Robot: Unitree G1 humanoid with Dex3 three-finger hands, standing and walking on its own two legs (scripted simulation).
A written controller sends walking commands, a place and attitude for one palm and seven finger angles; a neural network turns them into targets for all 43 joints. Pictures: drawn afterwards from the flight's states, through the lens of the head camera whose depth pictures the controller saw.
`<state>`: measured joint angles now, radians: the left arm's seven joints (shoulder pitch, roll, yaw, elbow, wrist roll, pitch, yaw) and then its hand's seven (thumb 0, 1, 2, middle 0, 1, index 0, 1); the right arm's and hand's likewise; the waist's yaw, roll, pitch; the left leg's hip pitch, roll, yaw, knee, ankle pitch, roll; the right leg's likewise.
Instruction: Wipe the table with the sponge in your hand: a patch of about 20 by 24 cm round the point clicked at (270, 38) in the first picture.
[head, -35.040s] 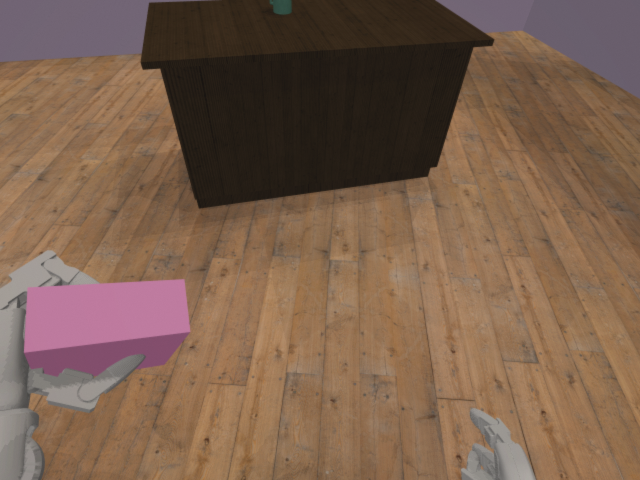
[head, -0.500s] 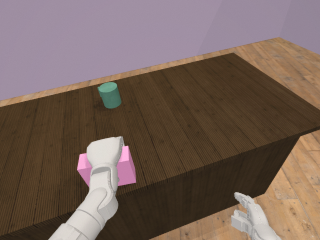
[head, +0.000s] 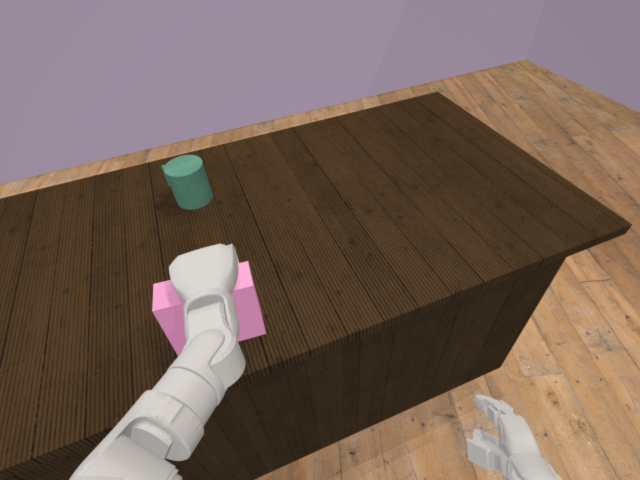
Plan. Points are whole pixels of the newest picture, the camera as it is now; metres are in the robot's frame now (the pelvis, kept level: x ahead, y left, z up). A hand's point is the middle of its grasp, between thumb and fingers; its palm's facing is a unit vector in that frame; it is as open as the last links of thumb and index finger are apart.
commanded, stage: wipe forward along the third lane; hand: left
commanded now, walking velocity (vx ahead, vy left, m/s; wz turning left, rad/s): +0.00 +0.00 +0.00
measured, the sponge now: (216, 318) +0.34 +0.20 -0.01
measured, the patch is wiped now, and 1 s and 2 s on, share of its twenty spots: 0.85 1.00 1.00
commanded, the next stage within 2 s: wipe back along the third lane in 1.28 s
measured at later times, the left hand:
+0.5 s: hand (211, 272) +0.39 +0.21 +0.04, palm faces -0.07 -0.04 -1.00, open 9.1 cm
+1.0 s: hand (201, 250) +0.44 +0.24 +0.04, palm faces -0.08 -0.02 -1.00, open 9.1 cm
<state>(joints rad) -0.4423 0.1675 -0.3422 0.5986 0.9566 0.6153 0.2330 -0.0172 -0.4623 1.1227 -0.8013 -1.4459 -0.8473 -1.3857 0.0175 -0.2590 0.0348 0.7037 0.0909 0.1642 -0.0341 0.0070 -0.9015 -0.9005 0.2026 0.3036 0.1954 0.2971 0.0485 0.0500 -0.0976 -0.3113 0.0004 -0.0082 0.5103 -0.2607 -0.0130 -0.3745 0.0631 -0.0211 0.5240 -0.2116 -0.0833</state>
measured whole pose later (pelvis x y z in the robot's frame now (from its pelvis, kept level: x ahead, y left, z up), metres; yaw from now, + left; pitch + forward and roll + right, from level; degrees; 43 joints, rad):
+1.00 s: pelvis +0.00 +0.02 -0.01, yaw +0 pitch +11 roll +0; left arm -0.81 0.28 -0.16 1.08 0.97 0.43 0.30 0.00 -0.48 1.15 -0.81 -1.42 -0.85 -1.41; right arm 0.16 -0.25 0.03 0.75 0.07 0.10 -0.04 0.00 -0.90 -0.90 0.20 0.30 0.20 0.30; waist -0.05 0.04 -0.13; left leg -0.50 -0.01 0.00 0.58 -0.28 0.01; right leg -0.54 0.06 -0.01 0.54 -0.20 -0.05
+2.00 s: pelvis +0.04 +0.05 +0.00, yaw +0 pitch +10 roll -1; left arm -0.70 0.19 -0.29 0.93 0.94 0.55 0.34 -0.02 -0.44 1.13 -0.77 -1.45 -0.80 -1.47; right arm 0.10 -0.23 0.01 0.72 0.07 0.15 0.01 0.00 -0.90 -0.90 0.20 0.30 0.20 0.30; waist 0.01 0.04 -0.16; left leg -0.41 -0.03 0.00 0.55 -0.32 0.05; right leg -0.44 0.04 -0.01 0.49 -0.23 -0.02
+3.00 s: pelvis +0.02 +0.02 +0.00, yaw +0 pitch +3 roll +0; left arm -0.37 0.15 -0.43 0.54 0.96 0.65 0.27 0.02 -0.43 1.12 -0.76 -1.46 -0.80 -1.47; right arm 0.02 -0.24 0.04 0.68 0.09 0.21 0.03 0.01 -0.90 -0.90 0.20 0.30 0.19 0.30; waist 0.06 0.06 -0.13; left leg -0.27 -0.01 0.00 0.50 -0.29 0.01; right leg -0.32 0.05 -0.01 0.50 -0.23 -0.06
